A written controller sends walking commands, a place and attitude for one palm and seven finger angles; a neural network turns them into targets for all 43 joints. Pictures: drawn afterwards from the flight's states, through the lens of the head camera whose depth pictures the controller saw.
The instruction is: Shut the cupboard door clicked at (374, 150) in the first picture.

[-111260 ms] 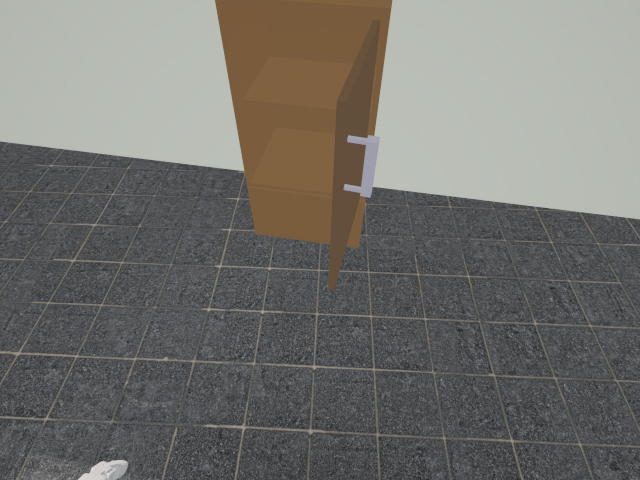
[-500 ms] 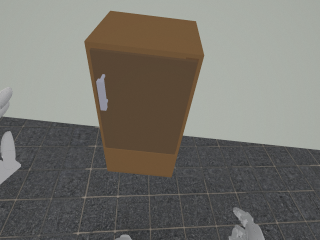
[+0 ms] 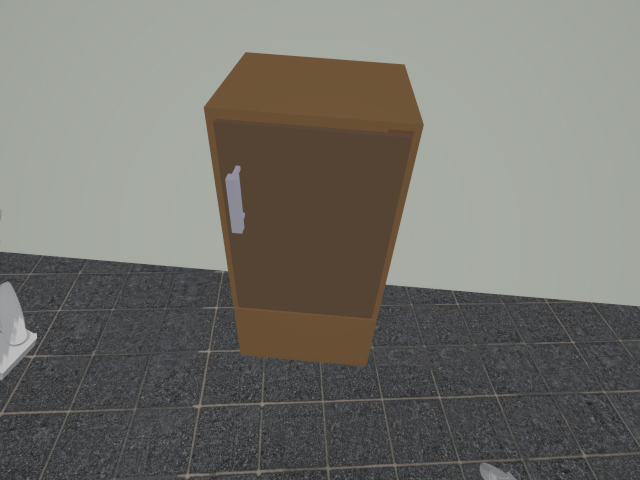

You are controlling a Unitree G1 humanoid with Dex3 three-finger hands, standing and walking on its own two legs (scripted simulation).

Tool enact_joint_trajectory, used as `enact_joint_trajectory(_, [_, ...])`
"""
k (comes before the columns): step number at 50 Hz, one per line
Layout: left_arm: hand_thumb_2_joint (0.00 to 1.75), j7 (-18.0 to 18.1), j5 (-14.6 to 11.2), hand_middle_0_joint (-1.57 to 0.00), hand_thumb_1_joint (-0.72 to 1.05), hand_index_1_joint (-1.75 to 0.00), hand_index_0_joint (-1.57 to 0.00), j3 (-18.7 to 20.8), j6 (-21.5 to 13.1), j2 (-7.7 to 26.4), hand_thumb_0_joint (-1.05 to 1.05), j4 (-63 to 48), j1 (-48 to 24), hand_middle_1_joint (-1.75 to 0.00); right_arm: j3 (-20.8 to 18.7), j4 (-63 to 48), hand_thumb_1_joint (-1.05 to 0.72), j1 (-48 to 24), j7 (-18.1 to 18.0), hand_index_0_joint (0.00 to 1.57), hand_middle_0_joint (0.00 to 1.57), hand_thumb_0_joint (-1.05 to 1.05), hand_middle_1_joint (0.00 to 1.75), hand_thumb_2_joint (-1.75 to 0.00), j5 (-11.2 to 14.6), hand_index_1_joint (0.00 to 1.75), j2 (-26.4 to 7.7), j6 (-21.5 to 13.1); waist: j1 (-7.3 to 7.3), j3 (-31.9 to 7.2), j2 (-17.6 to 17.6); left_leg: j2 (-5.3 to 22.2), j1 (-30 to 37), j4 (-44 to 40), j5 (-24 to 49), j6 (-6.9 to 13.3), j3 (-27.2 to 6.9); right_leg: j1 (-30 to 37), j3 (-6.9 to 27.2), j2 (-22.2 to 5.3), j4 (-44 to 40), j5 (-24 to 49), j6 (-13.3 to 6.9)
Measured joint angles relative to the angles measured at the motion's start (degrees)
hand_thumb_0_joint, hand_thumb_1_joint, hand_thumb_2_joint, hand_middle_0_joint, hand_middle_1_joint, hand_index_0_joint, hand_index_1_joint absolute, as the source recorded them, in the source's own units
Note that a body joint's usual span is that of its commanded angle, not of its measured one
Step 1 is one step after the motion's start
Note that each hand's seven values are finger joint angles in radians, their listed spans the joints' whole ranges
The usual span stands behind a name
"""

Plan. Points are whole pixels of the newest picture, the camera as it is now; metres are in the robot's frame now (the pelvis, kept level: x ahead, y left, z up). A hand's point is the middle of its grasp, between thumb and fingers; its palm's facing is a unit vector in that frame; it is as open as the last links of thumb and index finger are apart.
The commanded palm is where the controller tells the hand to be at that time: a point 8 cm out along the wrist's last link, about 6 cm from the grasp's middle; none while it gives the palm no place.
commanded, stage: stop stepping back and stand still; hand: left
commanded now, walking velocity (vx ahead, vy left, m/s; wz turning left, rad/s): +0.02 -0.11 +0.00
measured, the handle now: (237, 199) +0.71 +0.22 -0.04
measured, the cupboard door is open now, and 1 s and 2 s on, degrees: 0 0 0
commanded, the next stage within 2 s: let the arm hang, fingers relaxed in 0.20 s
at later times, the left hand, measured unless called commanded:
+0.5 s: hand out of the picture +0.16 +0.23 -0.09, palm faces +0.06 -0.94 -0.35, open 7.4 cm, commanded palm none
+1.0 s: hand out of the picture -0.10 +0.17 -0.16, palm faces +0.09 -0.98 -0.19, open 7.4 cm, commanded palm none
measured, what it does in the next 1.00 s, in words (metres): steps on the spot: left foot, then right foot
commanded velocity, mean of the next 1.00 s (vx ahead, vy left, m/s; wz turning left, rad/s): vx -0.01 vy -0.02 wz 0.00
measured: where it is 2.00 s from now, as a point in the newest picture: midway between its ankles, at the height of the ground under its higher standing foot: outside the picture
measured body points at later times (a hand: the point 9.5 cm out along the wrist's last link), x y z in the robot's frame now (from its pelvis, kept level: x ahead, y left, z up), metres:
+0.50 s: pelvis +0.00 +0.00 -0.01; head -0.01 -0.01 +0.44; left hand +0.16 +0.28 -0.07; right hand +0.14 -0.26 -0.12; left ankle +0.07 +0.10 -0.73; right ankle -0.02 -0.09 -0.73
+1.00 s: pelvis +0.00 +0.01 +0.01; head +0.00 +0.00 +0.46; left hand -0.10 +0.22 -0.14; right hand -0.01 -0.20 -0.15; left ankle +0.07 +0.10 -0.73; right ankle -0.02 -0.09 -0.73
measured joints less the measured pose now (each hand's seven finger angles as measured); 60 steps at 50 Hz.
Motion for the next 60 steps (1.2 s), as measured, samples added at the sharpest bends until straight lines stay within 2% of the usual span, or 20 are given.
enact_joint_trajectory(2, [0.9, 0.44, 0.14, -0.22, 0.88, -0.3, -0.21, -0.64, 0.75, -2.48, 0.01, 3.18, -4.06, -0.3, -0.42, 0.73, -0.9, 0.02, -0.64, 0.21, 0.2, 0.01, 0.3, -0.9, 0.29, 0.3, -1.09, -0.39, -0.16, 0.64, 0.56, -0.25, 1.25, -2.09, 4.38, 1.03, -0.15, -0.13, -1.05, -0.96, 2.6, -1.84, 1.06])
enact_joint_trajectory(4, [0.9, 0.57, -0.04, -0.21, 0.88, -0.3, -0.21, -0.62, 1.41, -4.39, 0.01, 5.33, -5.99, -0.3, -0.27, 1.56, -0.9, -1.06, -1.03, 0.21, 0.2, 0.01, 0.3, -0.9, 0.48, 0.3, -0.86, -0.76, 0.33, 1.57, -0.73, -1.46, 2.21, -2.6, 4.81, 2.07, 1.19, -0.23, 0.35, -2.17, 3.83, -2.54, 1.77])
enact_joint_trajectory(6, [0.9, 0.42, 0.08, -0.21, 0.89, -0.3, -0.2, -0.57, 1.96, -5.13, 0.01, 5.81, -6.36, -0.3, 0.12, 1.12, -0.9, -1.95, -1.15, 0.21, 0.2, 0.01, 0.3, -0.9, 0.1, 0.3, 0.26, -1.71, -0.05, 2.21, -2.07, -2.31, 3.21, -5.48, 5.65, 2.47, 2.01, -1.57, 2.11, -2.21, 5.35, -2.64, 2.15])
enact_joint_trajectory(8, [0.9, 0.09, 0.35, -0.21, 0.89, -0.3, -0.2, -0.87, 2.05, -4.83, 0.02, 4.52, -6.12, -0.3, 0.6, 0.08, -0.9, -2.57, -0.86, 0.21, 0.2, 0.01, 0.3, -0.9, -0.33, 0.3, 1.66, -2.95, -0.49, 3.16, -3.06, -2.58, 4.16, -8.99, 7.59, 2.34, 2.11, -2.44, 2.49, -1.86, 4.81, -2.08, 2.18])
enact_joint_trajectory(11, [0.9, -0.33, 0.63, -0.21, 0.89, -0.3, -0.2, -0.84, 0.92, -3.17, 0.02, 0.48, -3.66, -0.3, 1.55, -1.93, -0.9, -3.27, -0.07, 0.21, 0.2, 0.01, 0.3, -0.9, -0.72, 0.3, 3.21, -4.09, -1.13, 4.05, -3.78, -2.18, 4.38, -12.03, 9.58, 1.73, 2.03, -1.7, 1.73, -1.37, -1.55, 1.62, 1.4])
enact_joint_trajectory(15, [0.9, -0.94, 0.38, -0.21, 0.89, -0.3, -0.2, -0.91, -0.59, -1.29, 0.02, -1.99, 0.53, -0.3, 1.65, -3.1, -0.9, -3.61, 0.59, 0.21, 0.2, 0.01, 0.3, -0.9, -0.6, 0.3, 3.08, -3.7, -1.8, 3.69, -1.53, -0.66, 3.44, -11.88, 9.36, 0.96, 0.78, -0.5, 0.71, 0.33, -5.95, 4.69, -0.59])
enact_joint_trajectory(16, [0.9, -1.88, 1.39, -0.21, 0.89, -0.3, -0.2, -2.2, -1.45, -0.7, 0.02, 0.81, -0.37, -0.3, 1.15, -1.87, -0.9, -3.89, 1.47, 0.21, 0.2, 0.01, 0.3, -0.9, -0.24, 0.3, 2.26, -4.6, -1.3, 3.25, -0.58, -0.46, 2.17, -10.25, 8.95, 0.82, 0.46, -0.94, 0.46, 0.59, -5.79, 4.58, -0.74])
enact_joint_trajectory(17, [0.9, -3.46, 2.46, -0.21, 0.89, -0.3, -0.2, -4.75, -0.84, -0.41, 0.01, 5.95, -2.84, -0.3, 0.53, 0.0, -0.9, -4.68, 2.49, 0.21, 0.2, 0.01, 0.3, -0.9, -0.02, 0.3, 0.89, -4.78, -0.38, 2.97, 0.65, -0.35, 1.03, -8.26, 8.3, 0.72, 0.36, -1.69, 0.35, 0.71, -4.58, 4.04, -0.78])
enact_joint_trajectory(18, [0.9, -5.01, 3.29, -0.21, 0.89, -0.3, -0.2, -7.75, 0.97, -0.71, 0.01, 12.4, -5.8, -0.3, -0.06, 2.07, -0.9, -5.74, 3.22, 0.21, 0.2, 0.0, 0.3, -0.9, -0.07, 0.3, -0.61, -4.19, 0.38, 2.74, 1.89, -0.37, 0.18, -6.44, 7.54, 0.73, 0.4, -2.51, 0.33, 0.68, -2.8, 3.17, -0.72])
enact_joint_trajectory(20, [0.9, -7.24, 4.25, -0.2, 0.89, -0.3, -0.2, -13.44, 5.82, -2.69, 0.0, 27.0, -11.5, -0.3, -0.93, 5.55, -0.9, -7.72, 3.78, 0.21, 0.2, 0.0, 0.3, -0.9, -0.19, 0.3, -3.28, -1.85, 0.82, 2.59, 3.73, -0.81, -0.82, -3.45, 6.17, 1.02, 0.41, -3.76, 0.15, 0.27, 1.03, 1.09, -0.53])
enact_joint_trajectory(22, [0.9, -8.51, 4.74, -0.2, 0.9, -0.3, -0.2, -17.7, 10.03, -5.45, 0.0, 40.95, -15.46, -0.3, -1.45, 7.69, -0.9, -8.71, 3.76, 0.21, 0.2, 0.0, 0.3, -0.9, -0.37, 0.3, -4.98, 0.52, 0.21, 2.91, 4.21, -1.38, -1.03, -1.44, 4.9, 1.38, 0.17, -4.31, -0.27, -0.23, 4.15, -0.78, -0.48])
enact_joint_trajectory(24, [0.9, -9.09, 4.91, -0.2, 0.9, -0.3, -0.19, -20.66, 12.76, -8.29, 0.01, 52.43, -17.33, -0.3, -1.8, 8.91, -0.9, -8.55, 3.59, 0.21, 0.2, 0.0, 0.3, -0.9, -0.71, 0.3, -5.61, 2.34, -0.8, 3.64, 3.26, -1.9, -0.7, -0.3, 3.64, 1.6, -0.23, -4.32, -0.8, -0.65, 6.41, -2.23, -0.65])
enact_joint_trajectory(29, [0.9, -9.25, 4.47, -0.2, 0.91, -0.29, -0.19, -25.1, 15.45, -14.75, 0.01, 72.61, -16.34, -0.3, -1.32, 13.02, -0.91, -5.75, 3.08, 0.2, 0.2, 0.0, 0.3, -0.9, -1.36, 0.3, -3.99, 5.26, -1.93, 6.04, -1.98, -2.45, 1.64, -1.64, 4.25, 1.53, -0.69, -2.11, -1.29, -1.15, 5.76, -2.33, -0.43])
enact_joint_trajectory(30, [0.9, -8.49, 4.16, -0.2, 0.93, -0.3, -0.2, -24.48, 15.32, -15.5, 0.01, 75.39, -15.85, -0.3, -1.08, 14.12, -0.91, -4.85, 2.96, 0.2, 0.2, 0.0, 0.3, -0.9, -1.37, 0.3, -3.35, 5.46, -1.78, 6.32, -2.72, -2.3, 1.99, -2.66, 4.78, 1.43, -1.0, -1.57, -1.53, -0.95, 4.39, -1.61, -0.53])
enact_joint_trajectory(33, [0.9, -8.36, 3.98, -0.21, 0.99, -0.3, -0.2, -23.59, 14.36, -14.63, 0.0, 81.52, -14.25, -0.3, -0.44, 17.58, -0.91, -2.27, 2.61, 0.2, 0.19, 0.0, 0.3, -0.9, -1.31, 0.3, -1.3, 5.9, -0.6, 7.16, -3.95, -1.9, 2.95, -6.29, 6.88, 1.07, -1.81, -0.11, -2.11, -0.41, -0.26, 0.94, -0.87])
enact_joint_trajectory(38, [0.9, -8.84, 3.73, -0.21, 0.97, -0.3, -0.2, -24.08, 13.1, -14.44, 0.0, 88.88, -10.4, -0.3, -0.14, 22.12, -0.91, 0.02, 2.1, 0.2, 0.19, 0.0, 0.3, -0.9, -0.82, 0.3, 1.18, 6.11, 0.46, 8.23, -2.62, -1.75, 4.3, -10.46, 9.24, 1.1, -2.04, 1.62, -2.14, -0.21, -5.38, 3.83, -0.8])
enact_joint_trajectory(49, [0.9, -7.78, 3.63, -0.2, 0.92, -0.3, -0.19, -24.82, 12.05, -17.35, 0.01, 94.73, -6.99, -0.3, 0.0, 26.07, -0.91, 0.52, 1.74, 0.2, 0.2, 0.0, 0.3, -0.9, -0.23, 0.3, 5.06, 5.39, 0.26, 7.27, 0.55, -2.45, 7.19, -13.39, 10.31, 1.84, -0.64, 3.35, -0.82, -1.18, -6.48, 4.3, -0.02])
enact_joint_trajectory(60, [0.9, -7.46, 3.9, -0.2, 0.91, -0.3, -0.19, -24.77, 11.04, -20.27, 0.0, 92.33, -10.45, -0.3, -0.54, 26.51, -0.91, 1.23, 1.65, 0.2, 0.2, 0.0, 0.3, -0.9, -0.55, 0.3, 5.78, 5.01, -0.14, 4.99, -0.59, -3.06, 7.0, -13.22, 10.08, 2.14, -0.15, 2.35, -0.45, -1.88, -4.59, 3.21, 0.25])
